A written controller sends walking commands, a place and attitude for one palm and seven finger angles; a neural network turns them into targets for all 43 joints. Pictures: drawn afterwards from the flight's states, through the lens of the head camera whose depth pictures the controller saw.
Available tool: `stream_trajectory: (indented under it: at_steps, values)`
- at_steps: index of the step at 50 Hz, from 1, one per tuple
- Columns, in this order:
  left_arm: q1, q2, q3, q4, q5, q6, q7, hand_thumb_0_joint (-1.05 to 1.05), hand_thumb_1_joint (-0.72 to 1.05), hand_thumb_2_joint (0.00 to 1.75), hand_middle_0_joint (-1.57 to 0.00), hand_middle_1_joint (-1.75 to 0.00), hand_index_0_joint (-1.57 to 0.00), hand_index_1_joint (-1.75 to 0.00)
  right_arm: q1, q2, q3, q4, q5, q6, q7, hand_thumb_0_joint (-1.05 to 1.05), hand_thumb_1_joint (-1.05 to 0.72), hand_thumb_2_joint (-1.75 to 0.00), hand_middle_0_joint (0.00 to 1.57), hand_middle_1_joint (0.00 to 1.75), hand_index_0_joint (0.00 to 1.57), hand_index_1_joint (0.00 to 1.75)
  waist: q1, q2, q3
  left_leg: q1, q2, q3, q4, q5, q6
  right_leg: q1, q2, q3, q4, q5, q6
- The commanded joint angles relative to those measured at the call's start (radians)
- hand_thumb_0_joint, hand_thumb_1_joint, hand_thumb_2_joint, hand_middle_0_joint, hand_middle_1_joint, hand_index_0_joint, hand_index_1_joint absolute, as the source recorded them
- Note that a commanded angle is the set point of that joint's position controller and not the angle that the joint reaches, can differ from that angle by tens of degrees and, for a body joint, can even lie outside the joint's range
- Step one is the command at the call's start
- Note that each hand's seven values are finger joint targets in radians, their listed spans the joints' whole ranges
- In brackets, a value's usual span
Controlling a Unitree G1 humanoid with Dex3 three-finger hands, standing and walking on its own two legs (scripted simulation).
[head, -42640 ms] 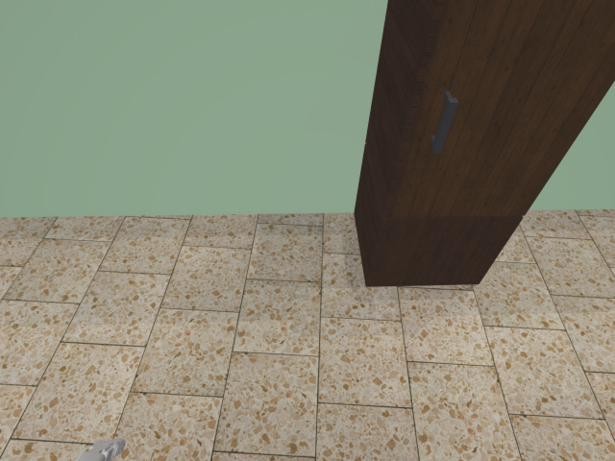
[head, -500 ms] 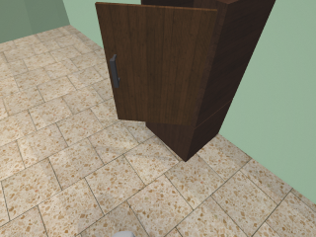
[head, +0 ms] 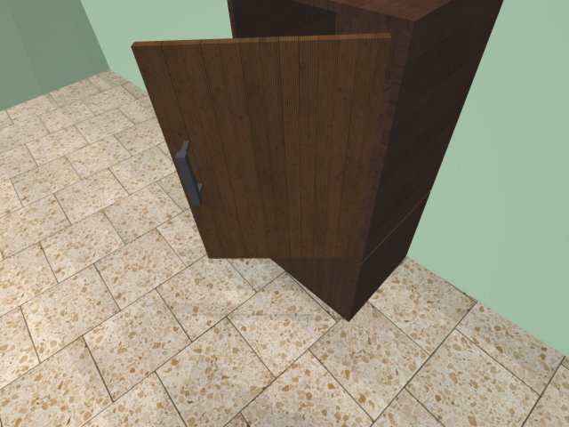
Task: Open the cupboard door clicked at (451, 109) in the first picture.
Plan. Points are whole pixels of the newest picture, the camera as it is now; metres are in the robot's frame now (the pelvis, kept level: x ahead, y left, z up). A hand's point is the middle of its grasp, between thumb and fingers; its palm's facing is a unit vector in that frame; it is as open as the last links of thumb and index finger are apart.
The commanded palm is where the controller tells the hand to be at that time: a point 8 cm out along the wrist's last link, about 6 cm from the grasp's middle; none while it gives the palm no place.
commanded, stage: shuffle to correct the standing spot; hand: left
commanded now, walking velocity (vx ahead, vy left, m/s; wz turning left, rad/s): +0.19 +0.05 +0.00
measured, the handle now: (191, 174) +0.57 +0.24 +0.01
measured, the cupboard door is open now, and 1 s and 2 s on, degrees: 43 43 43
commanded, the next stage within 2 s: come to a stop and stand still in 0.04 s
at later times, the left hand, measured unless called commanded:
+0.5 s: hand out of the picture +0.07 +0.20 -0.18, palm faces +0.08 -0.98 -0.17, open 7.4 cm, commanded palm none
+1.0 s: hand out of the picture +0.15 +0.21 -0.16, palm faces +0.04 -0.97 -0.25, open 7.4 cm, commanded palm none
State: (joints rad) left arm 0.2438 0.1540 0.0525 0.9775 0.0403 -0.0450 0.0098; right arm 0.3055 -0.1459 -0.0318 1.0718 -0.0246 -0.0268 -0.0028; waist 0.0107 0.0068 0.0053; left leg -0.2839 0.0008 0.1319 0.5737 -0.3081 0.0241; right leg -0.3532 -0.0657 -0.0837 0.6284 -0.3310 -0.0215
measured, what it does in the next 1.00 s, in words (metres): steps on the spot: left foot, then right foot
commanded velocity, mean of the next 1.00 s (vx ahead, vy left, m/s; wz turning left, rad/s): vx -0.07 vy -0.01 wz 0.00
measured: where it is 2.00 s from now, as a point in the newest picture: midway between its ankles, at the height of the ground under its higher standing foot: outside the picture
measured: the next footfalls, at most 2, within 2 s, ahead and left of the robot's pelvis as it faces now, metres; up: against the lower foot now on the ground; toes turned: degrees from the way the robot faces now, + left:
left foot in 0.36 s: +0.15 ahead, +0.10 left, +0.00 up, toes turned +5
right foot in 0.74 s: +0.10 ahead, -0.10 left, +0.00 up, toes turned +3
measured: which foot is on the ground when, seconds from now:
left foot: down 0.00-0.00, up 0.02-0.34, down 0.36-1.00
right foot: down 0.00-0.38, up 0.40-0.72, down 0.74-1.00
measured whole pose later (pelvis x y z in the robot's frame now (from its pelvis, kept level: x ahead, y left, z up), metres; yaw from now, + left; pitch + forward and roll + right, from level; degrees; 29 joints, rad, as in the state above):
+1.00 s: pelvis +0.05 +0.01 -0.01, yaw +2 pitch -3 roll -2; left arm 0.20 0.24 0.02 0.87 0.02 0.03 0.03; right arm 0.25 -0.23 -0.05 0.94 -0.03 0.01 0.00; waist -0.02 0.00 0.04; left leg -0.37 0.02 0.07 0.68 -0.27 0.06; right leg -0.24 -0.02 -0.05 0.65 -0.36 0.02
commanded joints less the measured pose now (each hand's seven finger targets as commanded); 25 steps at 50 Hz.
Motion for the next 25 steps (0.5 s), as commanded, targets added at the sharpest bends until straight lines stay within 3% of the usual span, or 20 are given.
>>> stream_trajectory:
  at_steps: [1, 2, 3, 4, 6, 9, 12, 14, 16, 17, 18, 19, 20, 21, 23, 25]
  values:
    - [0.275, 0.196, 0.040, 0.034, -0.014, -0.005, 0.012, 0.00, 0.90, 0.90, -0.20, -0.30, -0.20, -0.30, -0.078, -0.095, -0.028, -0.122, -0.009, -0.007, 0.014, 0.00, -0.90, -0.90, 0.20, 0.30, 0.20, 0.30, 0.091, -0.236, 0.095, -0.471, 0.048, -0.103, 0.462, -0.215, -0.005, 0.272, -0.392, 0.573, -0.516, -0.332, -0.177]
    - [0.212, 0.163, 0.035, 0.033, -0.013, -0.018, 0.013, 0.00, 0.90, 0.90, -0.20, -0.30, -0.20, -0.30, -0.075, -0.089, -0.027, -0.107, -0.009, -0.008, 0.016, 0.00, -0.90, -0.90, 0.20, 0.30, 0.20, 0.30, 0.051, -0.221, 0.115, -0.472, 0.062, -0.118, 0.515, -0.113, -0.010, 0.250, -0.338, 0.517, -0.505, -0.208, -0.153]
    - [0.186, 0.141, 0.028, 0.032, -0.016, -0.026, 0.014, 0.00, 0.90, 0.90, -0.20, -0.30, -0.20, -0.30, -0.049, -0.082, -0.027, -0.088, -0.007, -0.008, 0.016, 0.00, -0.90, -0.90, 0.20, 0.30, 0.20, 0.30, 0.029, -0.183, 0.097, -0.435, 0.074, -0.118, 0.539, -0.075, -0.014, 0.242, -0.318, 0.447, -0.476, -0.070, -0.135]
    - [0.152, 0.108, 0.019, 0.023, -0.017, -0.032, 0.014, 0.00, 0.90, 0.90, -0.20, -0.30, -0.20, -0.30, -0.029, -0.076, -0.025, -0.069, -0.007, -0.006, 0.018, 0.00, -0.90, -0.90, 0.20, 0.30, 0.20, 0.30, 0.009, -0.142, 0.094, -0.394, 0.096, -0.121, 0.526, -0.018, -0.025, 0.221, -0.282, 0.322, -0.449, 0.072, -0.124]
    - [0.148, 0.091, 0.011, 0.030, -0.019, -0.039, 0.012, 0.00, 0.90, 0.90, -0.20, -0.30, -0.20, -0.30, -0.008, -0.047, -0.018, -0.049, -0.004, 0.003, 0.018, 0.00, -0.90, -0.90, 0.20, 0.30, 0.20, 0.30, -0.004, -0.096, 0.068, -0.314, 0.091, -0.091, 0.468, 0.035, -0.045, 0.203, -0.234, 0.185, -0.422, 0.293, -0.118]
    - [0.171, 0.093, 0.003, 0.053, -0.016, -0.038, 0.012, 0.00, 0.90, 0.90, -0.20, -0.30, -0.20, -0.30, -0.028, -0.022, -0.008, -0.051, 0.005, 0.011, 0.016, 0.00, -0.90, -0.90, 0.20, 0.30, 0.20, 0.30, -0.002, -0.100, 0.066, -0.266, 0.077, -0.055, 0.324, 0.054, -0.065, 0.234, -0.206, 0.092, -0.388, 0.567, -0.113]
    - [0.182, 0.107, -0.001, 0.072, -0.014, -0.015, 0.020, 0.00, 0.90, 0.90, -0.20, -0.30, -0.20, -0.30, -0.056, -0.015, 0.008, -0.052, 0.015, 0.014, 0.000, 0.00, -0.90, -0.90, 0.20, 0.30, 0.20, 0.30, 0.020, -0.135, 0.007, -0.162, 0.034, -0.022, 0.132, 0.043, -0.077, 0.305, -0.179, 0.056, -0.279, 0.845, -0.105]
    - [0.177, 0.126, 0.007, 0.073, -0.013, 0.004, 0.029, 0.00, 0.90, 0.90, -0.20, -0.30, -0.20, -0.30, -0.069, -0.024, 0.004, -0.062, 0.020, 0.016, -0.011, 0.00, -0.90, -0.90, 0.20, 0.30, 0.20, 0.30, 0.023, -0.162, -0.004, -0.100, 0.009, -0.018, 0.039, 0.086, -0.071, 0.305, -0.171, 0.052, -0.202, 0.914, -0.100]
    - [0.167, 0.133, 0.011, 0.069, -0.018, 0.021, 0.035, 0.00, 0.90, 0.90, -0.20, -0.30, -0.20, -0.30, -0.030, -0.054, -0.009, -0.058, 0.018, 0.017, -0.022, 0.00, -0.90, -0.90, 0.20, 0.30, 0.20, 0.30, -0.005, -0.166, -0.024, 0.025, 0.005, -0.007, -0.114, 0.276, -0.059, 0.271, -0.144, 0.045, -0.095, 0.870, -0.065]
    - [0.164, 0.120, 0.006, 0.061, -0.021, 0.028, 0.036, 0.00, 0.90, 0.90, -0.20, -0.30, -0.20, -0.30, 0.007, -0.094, -0.020, -0.053, 0.014, 0.015, -0.028, 0.00, -0.90, -0.90, 0.20, 0.30, 0.20, 0.30, -0.021, -0.094, -0.061, 0.170, 0.078, -0.039, -0.140, 0.558, -0.035, 0.191, -0.108, 0.022, -0.024, 0.711, -0.028]
    - [0.186, 0.083, -0.003, 0.053, -0.027, 0.035, 0.039, 0.00, 0.90, 0.90, -0.20, -0.30, -0.20, -0.30, 0.050, -0.153, -0.035, -0.053, 0.014, 0.012, -0.032, 0.00, -0.90, -0.90, 0.20, 0.30, 0.20, 0.30, -0.029, 0.049, -0.119, 0.353, 0.245, -0.183, -0.068, 1.019, 0.043, 0.030, -0.046, -0.022, 0.068, 0.374, 0.019]
    - [0.212, 0.056, -0.008, 0.048, -0.035, 0.042, 0.045, 0.00, 0.90, 0.90, -0.20, -0.30, -0.20, -0.30, 0.094, -0.200, -0.043, -0.047, 0.020, 0.017, -0.039, 0.00, -0.90, -0.90, 0.20, 0.30, 0.20, 0.30, -0.041, 0.201, -0.163, 0.380, 0.406, -0.303, -0.105, 1.383, 0.169, -0.021, 0.029, -0.008, 0.268, -0.248, 0.042]
    - [0.203, 0.067, -0.001, 0.040, -0.030, 0.050, 0.049, 0.00, 0.90, 0.90, -0.20, -0.30, -0.20, -0.30, 0.085, -0.210, -0.041, -0.055, 0.017, 0.023, -0.044, 0.00, -0.90, -0.90, 0.20, 0.30, 0.20, 0.30, -0.047, 0.176, -0.143, 0.313, 0.433, -0.266, -0.114, 1.362, 0.223, -0.022, 0.038, 0.069, 0.437, -0.357, 0.029]
    - [0.172, 0.070, 0.007, 0.045, -0.030, 0.061, 0.052, 0.00, 0.90, 0.90, -0.20, -0.30, -0.20, -0.30, 0.035, -0.188, -0.037, -0.061, 0.017, 0.024, -0.052, 0.00, -0.90, -0.90, 0.20, 0.30, 0.20, 0.30, -0.036, 0.204, -0.126, 0.200, 0.413, -0.275, -0.145, 1.209, 0.226, -0.020, 0.036, 0.116, 0.510, -0.326, 0.031]
    - [0.136, 0.071, 0.018, 0.038, -0.023, 0.071, 0.047, 0.00, 0.90, 0.90, -0.20, -0.30, -0.20, -0.30, -0.066, -0.150, -0.033, -0.089, 0.009, 0.028, -0.055, 0.00, -0.90, -0.90, 0.20, 0.30, 0.20, 0.30, -0.014, 0.205, -0.050, 0.105, 0.366, -0.234, -0.169, 0.991, 0.206, -0.075, 0.025, 0.128, 0.586, -0.255, 0.037]
    - [0.135, 0.058, 0.021, 0.029, -0.022, 0.084, 0.037, 0.00, 0.90, 0.90, -0.20, -0.30, -0.20, -0.30, -0.099, -0.144, -0.039, -0.110, 0.004, 0.027, -0.057, 0.00, -0.90, -0.90, 0.20, 0.30, 0.20, 0.30, -0.002, 0.131, -0.091, 0.120, 0.323, -0.205, -0.167, 0.866, 0.184, -0.092, 0.039, 0.126, 0.584, -0.177, 0.052]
